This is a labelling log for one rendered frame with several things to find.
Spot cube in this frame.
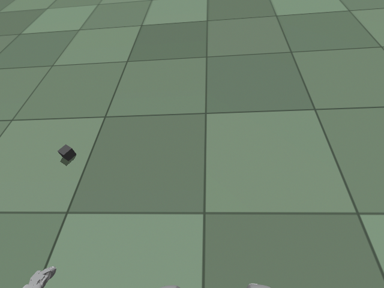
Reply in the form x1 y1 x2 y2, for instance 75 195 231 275
58 145 76 161

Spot left robot hand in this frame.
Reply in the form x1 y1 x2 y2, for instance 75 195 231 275
22 266 56 288

